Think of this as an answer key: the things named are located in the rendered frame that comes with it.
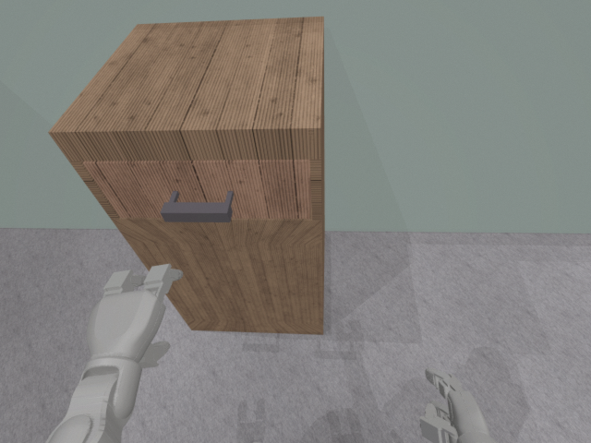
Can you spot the handle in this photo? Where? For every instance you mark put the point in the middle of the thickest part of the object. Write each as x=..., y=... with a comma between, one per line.
x=173, y=211

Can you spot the left robot forearm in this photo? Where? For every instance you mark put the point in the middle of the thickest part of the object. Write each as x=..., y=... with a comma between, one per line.
x=102, y=403

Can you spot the left robot hand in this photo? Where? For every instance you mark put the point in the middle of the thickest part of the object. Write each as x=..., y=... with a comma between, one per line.
x=124, y=323

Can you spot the drawer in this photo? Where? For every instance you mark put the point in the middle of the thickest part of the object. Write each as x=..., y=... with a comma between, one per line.
x=263, y=189

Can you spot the cabinet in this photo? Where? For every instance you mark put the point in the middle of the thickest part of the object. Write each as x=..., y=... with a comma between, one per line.
x=249, y=89

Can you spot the right robot hand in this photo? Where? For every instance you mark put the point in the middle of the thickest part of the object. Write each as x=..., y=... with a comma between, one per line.
x=444, y=424

